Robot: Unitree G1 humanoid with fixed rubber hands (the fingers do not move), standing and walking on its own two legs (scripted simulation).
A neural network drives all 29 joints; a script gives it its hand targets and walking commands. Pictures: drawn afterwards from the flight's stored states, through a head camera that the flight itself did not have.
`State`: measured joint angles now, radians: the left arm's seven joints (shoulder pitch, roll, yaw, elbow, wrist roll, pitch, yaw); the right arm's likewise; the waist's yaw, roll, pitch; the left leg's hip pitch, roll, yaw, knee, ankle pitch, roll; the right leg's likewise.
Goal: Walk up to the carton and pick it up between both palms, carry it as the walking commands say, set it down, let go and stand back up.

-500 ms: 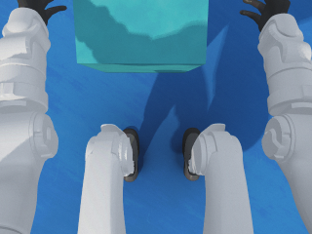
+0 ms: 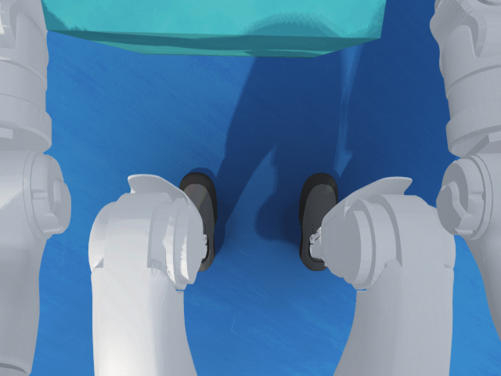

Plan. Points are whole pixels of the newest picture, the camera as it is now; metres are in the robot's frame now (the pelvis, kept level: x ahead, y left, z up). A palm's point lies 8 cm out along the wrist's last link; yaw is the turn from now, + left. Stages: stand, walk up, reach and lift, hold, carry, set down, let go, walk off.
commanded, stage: reach and lift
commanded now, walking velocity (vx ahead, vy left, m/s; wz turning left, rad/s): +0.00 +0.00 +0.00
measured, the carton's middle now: out of the picture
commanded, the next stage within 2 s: none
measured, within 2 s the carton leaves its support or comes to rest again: leaves its support in 1.58 s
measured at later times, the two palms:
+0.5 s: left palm out of the picture +0.54 +0.25 -0.16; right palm out of the picture +0.55 -0.17 -0.17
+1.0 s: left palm out of the picture +0.54 +0.23 -0.17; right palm out of the picture +0.55 -0.14 -0.17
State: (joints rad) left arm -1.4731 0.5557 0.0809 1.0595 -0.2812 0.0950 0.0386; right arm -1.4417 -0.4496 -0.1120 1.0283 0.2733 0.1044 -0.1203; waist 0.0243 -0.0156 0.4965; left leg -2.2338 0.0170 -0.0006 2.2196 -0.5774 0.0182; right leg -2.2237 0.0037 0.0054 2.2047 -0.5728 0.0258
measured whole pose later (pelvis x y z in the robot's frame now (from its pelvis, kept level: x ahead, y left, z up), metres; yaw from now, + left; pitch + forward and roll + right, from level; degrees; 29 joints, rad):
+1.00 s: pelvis +0.00 +0.01 +0.01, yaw +0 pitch +36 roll -3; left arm -1.53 0.48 -0.12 1.19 -0.35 0.07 0.08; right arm -1.48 -0.35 -0.08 1.18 0.26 0.03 -0.12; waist 0.02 0.00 0.41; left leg -2.27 -0.01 0.00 2.18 -0.54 0.03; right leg -2.23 -0.02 0.00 2.16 -0.56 0.04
